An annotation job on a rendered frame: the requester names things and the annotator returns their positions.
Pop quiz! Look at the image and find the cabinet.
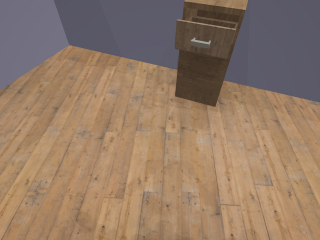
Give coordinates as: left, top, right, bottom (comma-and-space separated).
175, 0, 248, 107

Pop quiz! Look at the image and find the handle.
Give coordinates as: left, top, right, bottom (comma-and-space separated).
190, 38, 211, 49

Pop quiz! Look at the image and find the drawer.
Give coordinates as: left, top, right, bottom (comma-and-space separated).
174, 16, 237, 60

